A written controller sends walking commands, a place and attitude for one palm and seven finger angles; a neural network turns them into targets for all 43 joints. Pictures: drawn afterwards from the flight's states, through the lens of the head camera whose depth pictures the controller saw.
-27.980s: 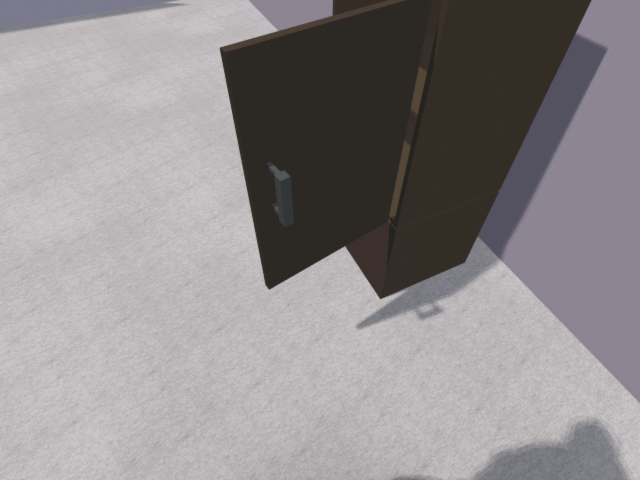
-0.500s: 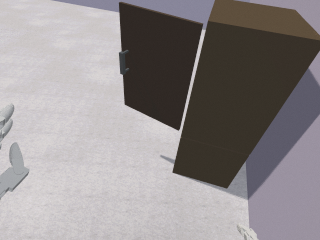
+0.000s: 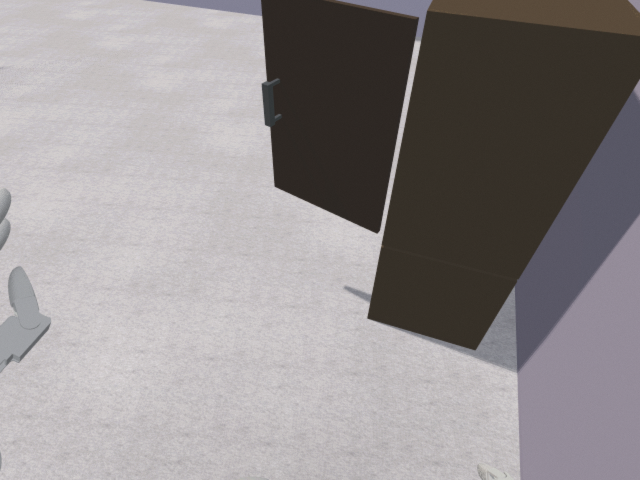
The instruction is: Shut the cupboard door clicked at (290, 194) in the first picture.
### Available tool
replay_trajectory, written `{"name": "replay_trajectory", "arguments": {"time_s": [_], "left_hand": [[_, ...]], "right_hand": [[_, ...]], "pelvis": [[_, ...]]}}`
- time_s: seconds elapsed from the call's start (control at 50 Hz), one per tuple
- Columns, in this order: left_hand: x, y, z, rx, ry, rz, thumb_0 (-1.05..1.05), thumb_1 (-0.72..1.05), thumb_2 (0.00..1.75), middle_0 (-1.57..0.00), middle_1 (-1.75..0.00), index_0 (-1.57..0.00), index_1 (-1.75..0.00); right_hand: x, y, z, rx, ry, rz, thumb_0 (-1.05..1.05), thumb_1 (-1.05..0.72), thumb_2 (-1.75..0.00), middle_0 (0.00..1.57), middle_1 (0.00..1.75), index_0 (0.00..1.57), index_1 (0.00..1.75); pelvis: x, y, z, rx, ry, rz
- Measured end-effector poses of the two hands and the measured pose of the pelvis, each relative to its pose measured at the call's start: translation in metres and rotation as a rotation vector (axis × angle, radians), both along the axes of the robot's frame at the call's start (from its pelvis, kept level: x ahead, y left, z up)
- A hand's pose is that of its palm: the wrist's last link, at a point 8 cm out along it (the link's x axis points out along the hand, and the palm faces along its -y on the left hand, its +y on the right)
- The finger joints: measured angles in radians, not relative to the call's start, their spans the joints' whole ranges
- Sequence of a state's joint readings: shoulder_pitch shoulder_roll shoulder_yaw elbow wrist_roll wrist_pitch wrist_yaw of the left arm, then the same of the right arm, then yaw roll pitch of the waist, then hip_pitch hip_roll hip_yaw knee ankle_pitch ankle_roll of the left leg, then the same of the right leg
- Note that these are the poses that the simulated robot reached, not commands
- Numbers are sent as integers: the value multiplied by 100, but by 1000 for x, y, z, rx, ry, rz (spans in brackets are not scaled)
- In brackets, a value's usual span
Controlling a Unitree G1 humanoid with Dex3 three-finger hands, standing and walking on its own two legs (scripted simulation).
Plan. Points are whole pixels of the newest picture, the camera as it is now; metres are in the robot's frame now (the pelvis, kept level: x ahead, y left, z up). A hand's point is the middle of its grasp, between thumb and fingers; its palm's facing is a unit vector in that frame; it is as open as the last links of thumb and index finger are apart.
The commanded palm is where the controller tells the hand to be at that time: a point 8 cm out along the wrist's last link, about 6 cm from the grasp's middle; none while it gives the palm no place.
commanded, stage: stop stepping back and stand still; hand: left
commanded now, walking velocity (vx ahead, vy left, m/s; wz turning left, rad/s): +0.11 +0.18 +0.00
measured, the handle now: (273, 102) +1.05 +0.21 -0.01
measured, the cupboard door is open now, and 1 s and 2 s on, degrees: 75 75 75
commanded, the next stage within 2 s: let the arm hang, fingers relaxed in 0.16 s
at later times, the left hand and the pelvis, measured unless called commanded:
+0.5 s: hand out of the picture +0.13 +0.21 -0.13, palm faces -0.04 -0.97 -0.25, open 7.4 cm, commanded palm none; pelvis +0.00 +0.03 -0.01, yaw +1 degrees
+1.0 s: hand out of the picture -0.01 +0.25 -0.16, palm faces +0.04 -0.97 -0.23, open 7.4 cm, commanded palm none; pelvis +0.01 +0.05 +0.01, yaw +1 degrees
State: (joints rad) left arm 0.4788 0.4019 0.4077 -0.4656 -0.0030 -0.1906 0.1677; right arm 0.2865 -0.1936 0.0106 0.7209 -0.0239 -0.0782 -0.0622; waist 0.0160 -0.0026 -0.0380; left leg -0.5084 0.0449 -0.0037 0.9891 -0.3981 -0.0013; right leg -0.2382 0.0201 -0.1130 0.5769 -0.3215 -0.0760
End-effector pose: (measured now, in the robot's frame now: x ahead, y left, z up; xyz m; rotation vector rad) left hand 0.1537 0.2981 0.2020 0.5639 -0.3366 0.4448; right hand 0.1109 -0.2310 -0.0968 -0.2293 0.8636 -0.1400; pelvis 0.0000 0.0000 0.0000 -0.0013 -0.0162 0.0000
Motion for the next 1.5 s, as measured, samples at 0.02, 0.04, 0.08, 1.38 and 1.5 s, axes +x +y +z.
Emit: {"name": "replay_trajectory", "arguments": {"time_s": [0.02, 0.04, 0.08, 1.38, 1.5], "left_hand": [[0, 1, 3, -3, -6, 9, 2, 89, 90, -21, -30, -21, -30], [1, 2, 4, -6, -2, 17, 2, 89, 90, -21, -30, -21, -30], [3, 5, 3, -13, 26, 26, 2, 89, 90, -21, -30, -21, -30], [-138, -27, -334, -682, 1622, 182, 1, 91, 90, -20, -30, -20, -30], [-133, -25, -333, -674, 1633, 189, 1, 91, 90, -20, -30, -20, -30]], "right_hand": [[2, -4, 2, -1, -3, -7, 2, -90, -90, 21, 30, 20, 30], [5, -8, 6, 0, -13, -19, 2, -90, -90, 20, 30, 20, 30], [11, -14, 13, -3, -46, -45, 2, -90, -90, 20, 30, 20, 30], [-83, 53, -31, 78, 472, -113, 1, -91, -90, 20, 30, 20, 30], [-87, 49, -31, 71, 500, -124, 1, -91, -90, 20, 30, 20, 30]], "pelvis": [[1, 0, 2, 6, -2, -1], [2, 0, 5, 13, -2, -6], [5, 1, 9, 24, -1, -14], [20, 49, 16, -2, -12, 3], [24, 47, 16, -1, -10, 2]]}}
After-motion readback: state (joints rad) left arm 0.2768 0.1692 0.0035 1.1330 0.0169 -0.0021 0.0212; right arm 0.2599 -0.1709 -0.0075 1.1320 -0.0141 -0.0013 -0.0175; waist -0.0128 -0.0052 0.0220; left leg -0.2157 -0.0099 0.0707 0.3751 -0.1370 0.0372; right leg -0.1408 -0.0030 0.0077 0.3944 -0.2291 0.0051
